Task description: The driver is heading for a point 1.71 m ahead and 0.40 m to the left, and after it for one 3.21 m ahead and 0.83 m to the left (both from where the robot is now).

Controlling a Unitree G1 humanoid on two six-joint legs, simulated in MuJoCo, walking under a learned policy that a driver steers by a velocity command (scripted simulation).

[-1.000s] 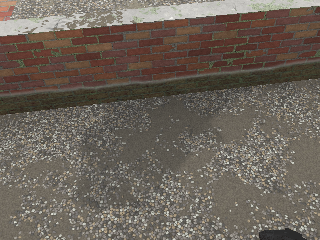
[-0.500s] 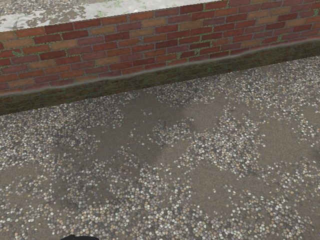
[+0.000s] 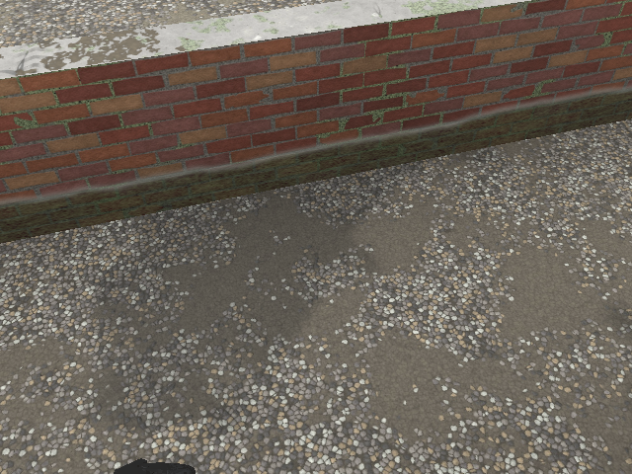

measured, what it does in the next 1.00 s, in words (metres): stands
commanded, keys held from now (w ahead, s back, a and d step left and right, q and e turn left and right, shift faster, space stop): w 1.00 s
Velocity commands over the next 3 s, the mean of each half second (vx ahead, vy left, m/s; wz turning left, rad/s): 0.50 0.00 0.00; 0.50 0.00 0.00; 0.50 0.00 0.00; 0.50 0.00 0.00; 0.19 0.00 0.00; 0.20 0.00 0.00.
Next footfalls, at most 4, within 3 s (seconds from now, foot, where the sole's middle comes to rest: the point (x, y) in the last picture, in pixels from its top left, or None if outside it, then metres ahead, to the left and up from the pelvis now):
none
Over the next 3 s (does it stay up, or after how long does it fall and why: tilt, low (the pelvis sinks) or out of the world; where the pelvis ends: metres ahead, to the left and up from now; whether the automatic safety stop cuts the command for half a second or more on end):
stays up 0.00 0.01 0.01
